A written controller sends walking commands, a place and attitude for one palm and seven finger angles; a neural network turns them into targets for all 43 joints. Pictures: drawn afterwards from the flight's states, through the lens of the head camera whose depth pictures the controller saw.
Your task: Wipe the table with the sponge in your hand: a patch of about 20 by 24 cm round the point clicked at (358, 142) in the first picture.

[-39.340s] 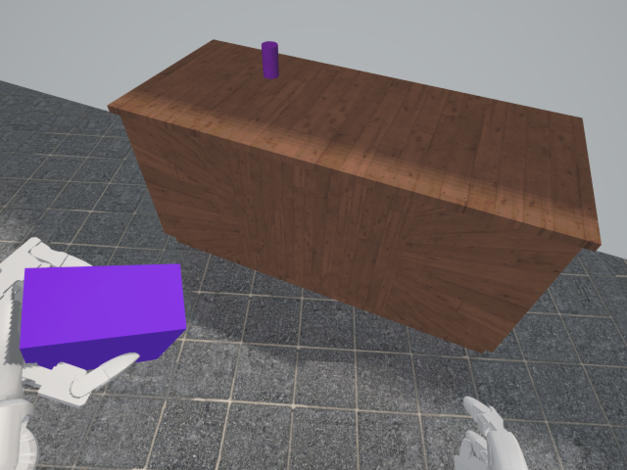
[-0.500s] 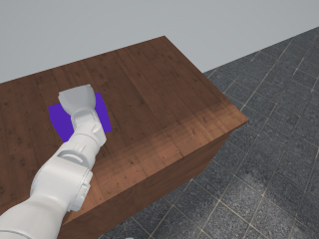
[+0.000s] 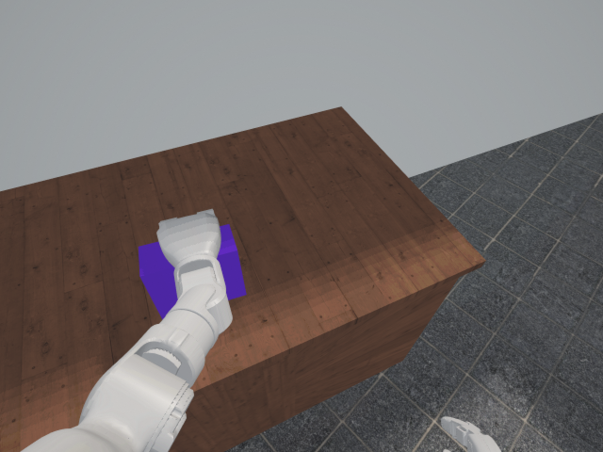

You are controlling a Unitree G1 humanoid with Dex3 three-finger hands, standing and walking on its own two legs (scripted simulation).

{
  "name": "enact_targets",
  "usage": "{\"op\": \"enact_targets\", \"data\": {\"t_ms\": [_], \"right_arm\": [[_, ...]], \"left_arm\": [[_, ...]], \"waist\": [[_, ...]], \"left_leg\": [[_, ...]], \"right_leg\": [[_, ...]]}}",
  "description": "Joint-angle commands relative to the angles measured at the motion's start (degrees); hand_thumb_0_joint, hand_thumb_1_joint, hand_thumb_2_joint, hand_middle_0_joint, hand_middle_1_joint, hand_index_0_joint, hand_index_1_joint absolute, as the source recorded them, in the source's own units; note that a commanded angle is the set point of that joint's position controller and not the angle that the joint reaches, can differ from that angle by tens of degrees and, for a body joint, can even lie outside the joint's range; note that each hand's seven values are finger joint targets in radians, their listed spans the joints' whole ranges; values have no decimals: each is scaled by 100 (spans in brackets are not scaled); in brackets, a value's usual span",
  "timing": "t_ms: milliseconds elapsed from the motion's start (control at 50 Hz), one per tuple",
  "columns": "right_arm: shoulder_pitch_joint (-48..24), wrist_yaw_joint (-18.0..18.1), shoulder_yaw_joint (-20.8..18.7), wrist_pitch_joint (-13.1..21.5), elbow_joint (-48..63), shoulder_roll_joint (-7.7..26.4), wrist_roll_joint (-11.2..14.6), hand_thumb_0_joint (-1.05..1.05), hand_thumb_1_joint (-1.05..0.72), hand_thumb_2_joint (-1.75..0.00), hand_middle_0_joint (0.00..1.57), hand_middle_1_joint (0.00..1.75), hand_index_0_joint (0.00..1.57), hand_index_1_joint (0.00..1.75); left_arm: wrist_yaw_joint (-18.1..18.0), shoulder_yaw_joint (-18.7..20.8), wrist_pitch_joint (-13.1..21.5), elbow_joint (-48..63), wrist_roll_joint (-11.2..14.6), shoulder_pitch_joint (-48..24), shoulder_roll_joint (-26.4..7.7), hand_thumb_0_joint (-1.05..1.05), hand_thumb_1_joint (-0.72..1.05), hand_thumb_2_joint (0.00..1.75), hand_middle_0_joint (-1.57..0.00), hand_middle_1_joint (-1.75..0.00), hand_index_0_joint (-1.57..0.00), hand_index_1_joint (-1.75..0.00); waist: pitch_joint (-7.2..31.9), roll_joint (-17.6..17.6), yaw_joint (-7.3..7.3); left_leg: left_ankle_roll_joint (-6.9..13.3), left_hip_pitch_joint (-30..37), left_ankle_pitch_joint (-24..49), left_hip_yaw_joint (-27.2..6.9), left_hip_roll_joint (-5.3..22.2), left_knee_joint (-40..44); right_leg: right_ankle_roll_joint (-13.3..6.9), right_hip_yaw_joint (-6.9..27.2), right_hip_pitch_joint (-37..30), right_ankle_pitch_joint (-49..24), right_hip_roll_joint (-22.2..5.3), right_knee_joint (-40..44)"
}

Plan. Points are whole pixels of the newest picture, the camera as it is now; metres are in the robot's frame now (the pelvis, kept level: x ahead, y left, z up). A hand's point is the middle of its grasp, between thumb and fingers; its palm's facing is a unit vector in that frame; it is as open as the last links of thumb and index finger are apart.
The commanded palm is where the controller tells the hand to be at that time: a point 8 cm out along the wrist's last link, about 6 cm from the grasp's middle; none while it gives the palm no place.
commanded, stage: wipe back along the third lane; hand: left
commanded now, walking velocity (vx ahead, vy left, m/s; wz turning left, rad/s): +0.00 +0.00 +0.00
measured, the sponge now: (198, 279) +0.39 +0.20 -0.05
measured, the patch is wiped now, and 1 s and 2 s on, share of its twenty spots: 0.95 0.95 0.95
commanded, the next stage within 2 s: slide back across to the middle lane in 1.30 s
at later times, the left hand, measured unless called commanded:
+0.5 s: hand (213, 285) +0.35 +0.16 -0.01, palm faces -0.08 -0.01 -1.00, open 10.5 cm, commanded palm +0.31 +0.13 +0.03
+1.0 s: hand (220, 304) +0.32 +0.14 -0.01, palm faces -0.07 -0.03 -1.00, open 10.5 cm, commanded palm +0.28 +0.12 +0.02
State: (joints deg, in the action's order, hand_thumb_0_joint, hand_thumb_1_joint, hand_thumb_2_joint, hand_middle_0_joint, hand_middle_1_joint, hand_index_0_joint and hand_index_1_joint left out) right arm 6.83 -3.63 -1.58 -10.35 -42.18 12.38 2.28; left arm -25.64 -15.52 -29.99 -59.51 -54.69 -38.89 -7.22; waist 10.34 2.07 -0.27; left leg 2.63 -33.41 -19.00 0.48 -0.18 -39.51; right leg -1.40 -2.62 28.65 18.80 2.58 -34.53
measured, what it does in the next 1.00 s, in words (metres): stands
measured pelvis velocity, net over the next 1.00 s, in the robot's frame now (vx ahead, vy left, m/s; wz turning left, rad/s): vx -0.01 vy -0.04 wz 0.01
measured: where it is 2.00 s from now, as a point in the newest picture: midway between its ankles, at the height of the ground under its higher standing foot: outside the picture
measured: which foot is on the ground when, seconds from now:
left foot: down 0.00-1.00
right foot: down 0.00-1.00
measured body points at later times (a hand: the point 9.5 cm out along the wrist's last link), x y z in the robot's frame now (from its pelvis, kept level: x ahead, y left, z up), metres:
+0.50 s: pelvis -0.02 -0.02 +0.00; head +0.00 -0.04 +0.45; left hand +0.35 +0.15 +0.05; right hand +0.11 -0.26 -0.13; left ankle +0.00 +0.08 -0.72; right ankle -0.03 -0.11 -0.72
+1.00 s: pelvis -0.01 -0.04 +0.01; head -0.02 -0.05 +0.46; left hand +0.32 +0.14 +0.05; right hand +0.19 -0.26 -0.10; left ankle +0.00 +0.08 -0.72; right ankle -0.03 -0.11 -0.72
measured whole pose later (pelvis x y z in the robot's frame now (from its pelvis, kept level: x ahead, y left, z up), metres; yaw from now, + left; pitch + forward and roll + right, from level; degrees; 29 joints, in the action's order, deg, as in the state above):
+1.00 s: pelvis -0.01 -0.04 +0.01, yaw +1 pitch +7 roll +0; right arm 3.6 -3.3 -1.5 -10.7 -40.9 13.0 3.5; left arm -25.7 -21.3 -30.9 -48.3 -54.5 -24.8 -4.6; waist 9.0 2.6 2.5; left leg 0.0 -25.5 -16.5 -0.1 0.6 -35.2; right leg -4.1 -3.1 22.3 18.2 3.4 -33.5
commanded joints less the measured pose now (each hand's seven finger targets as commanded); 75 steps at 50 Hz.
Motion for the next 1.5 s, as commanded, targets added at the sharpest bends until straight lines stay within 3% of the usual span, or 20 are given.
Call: {"op": "enact_targets", "data": {"t_ms": [0,100,160,220,260,280,400,460,540,720,860,940,1060,1140,1220,1240,1320,1380,1460,1480], "right_arm": [[-137,85,-198,100,538,785,25,0,-90,-90,20,30,20,30],[-190,83,-210,149,549,758,36,0,-90,-90,20,30,20,30],[-242,105,-217,179,540,757,44,0,-90,-90,20,30,20,30],[-274,72,-217,215,554,736,52,0,-90,-90,20,30,20,30],[-299,94,-230,229,535,753,64,0,-90,-90,20,30,20,30],[-319,88,-211,237,554,735,66,0,-90,-90,20,30,20,30],[-411,99,-203,295,535,703,96,0,-90,-90,20,30,20,30],[-441,118,-214,317,555,714,93,0,-90,-90,20,30,20,30],[-570,88,-210,325,655,657,112,0,-90,-90,20,30,20,30],[-803,19,-192,235,807,671,133,0,-90,-90,20,30,20,30],[-998,31,-170,167,869,668,155,0,-90,-90,20,30,20,30],[-1011,74,-160,157,881,689,145,0,-90,-90,20,30,20,30],[-971,68,-169,143,909,672,140,0,-90,-90,20,30,20,30],[-962,58,-184,167,893,675,131,0,-90,-90,20,30,20,30],[-852,59,-203,187,817,683,115,0,-90,-90,20,30,20,30],[-891,53,-206,193,847,677,122,0,-90,-90,20,30,20,30],[-840,89,-180,208,773,684,133,0,-90,-90,20,30,20,30],[-793,112,-185,225,742,681,140,0,-90,-90,20,30,20,30],[-829,156,-190,249,822,669,141,0,-90,-90,20,30,20,30],[-797,169,-196,257,832,676,142,0,-90,-90,20,30,20,30]], "left_arm": [[128,-138,17,377,-47,-1326,-1,0,10,130,-120,-160,-120,-160],[91,-207,93,438,-25,-1149,118,0,10,130,-120,-160,-120,-160],[46,-85,141,448,-21,-1094,-32,0,10,130,-120,-160,-120,-160],[20,-284,130,440,42,-828,246,0,10,130,-120,-160,-120,-160],[-16,-124,171,467,64,-910,63,0,10,130,-120,-160,-120,-160],[-20,-315,151,459,82,-917,260,0,10,130,-120,-160,-120,-160],[-61,-337,146,417,140,-887,304,0,10,130,-120,-160,-120,-160],[-78,-148,187,478,168,-736,109,0,10,130,-120,-160,-120,-160],[-47,-358,174,631,223,-487,405,0,10,130,-120,-160,-120,-160],[21,-524,11,1107,270,446,454,0,10,130,-120,-160,-120,-160],[141,-677,-86,1464,167,352,469,0,10,130,-120,-160,-120,-160],[183,-397,-67,1594,130,301,159,0,10,130,-120,-160,-120,-160],[191,-656,-47,1633,-20,204,369,0,10,130,-120,-160,-120,-160],[168,-511,-46,1573,5,179,302,0,10,130,-120,-160,-120,-160],[101,-593,-30,1393,11,165,443,0,10,130,-120,-160,-120,-160],[115,-500,-23,1431,63,217,373,0,10,130,-120,-160,-120,-160],[75,-510,-34,1287,89,-21,338,0,10,130,-120,-160,-120,-160],[47,-363,-24,1222,84,-147,175,0,10,130,-120,-160,-120,-160],[42,-134,38,1565,107,-57,-106,0,10,130,-120,-160,-120,-160],[23,10,54,1608,123,13,-241,0,10,130,-120,-160,-120,-160]], "waist": [[1335,-380,-228],[1276,-414,-180],[1237,-415,-129],[1199,-485,-103],[1171,-607,-88],[1090,-508,-122],[922,-566,-93],[1083,-667,-15],[1049,-699,22],[900,-836,149],[654,-716,117],[866,-739,186],[810,-567,97],[1003,-689,159],[981,-808,85],[1039,-843,147],[819,-874,37],[824,-709,65],[1094,-550,174],[1149,-704,200]], "left_leg": [[-138,1237,1901,-111,13,389],[-125,1222,1659,-101,-1,441],[-124,1173,1528,-106,-14,474],[-121,1135,1405,-64,-31,508],[-124,1082,1294,-86,-28,524],[-119,1062,1206,-64,-43,551],[-115,1031,930,-36,-58,631],[-117,1010,943,-25,-78,624],[-109,1067,1070,5,-79,642],[-101,1183,1278,75,-132,657],[-96,1353,1358,45,-147,680],[-113,1323,1425,30,-158,667],[-113,1372,1408,10,-150,593],[-117,1300,1455,-23,-147,555],[-103,1248,1385,-3,-143,478],[-109,1210,1440,-19,-141,496],[-101,1094,1136,-5,-152,511],[-110,1083,1056,-19,-145,536],[-98,1180,1102,15,-162,593],[-91,1157,1088,16,-160,607]], "right_leg": [[-226,10,-542,-2298,74,236],[-233,30,-544,-2056,72,305],[-237,73,-590,-1932,63,337],[-235,68,-611,-1868,67,378],[-223,97,-634,-1743,62,395],[-220,92,-597,-1659,54,418],[-201,131,-554,-1309,40,538],[-188,185,-739,-1373,27,527],[-193,194,-843,-1614,7,562],[-187,263,-1185,-2174,-41,619],[-221,256,-1077,-2223,-32,607],[-237,323,-1210,-2402,-43,560],[-254,256,-971,-2208,-11,478],[-270,255,-1019,-2265,4,429],[-241,223,-919,-2187,6,382],[-252,246,-1007,-2321,0,394],[-198,266,-852,-1924,-8,459],[-215,244,-775,-1689,9,453],[-204,322,-1049,-1717,4,502],[-188,338,-1151,-1723,0,519]]}}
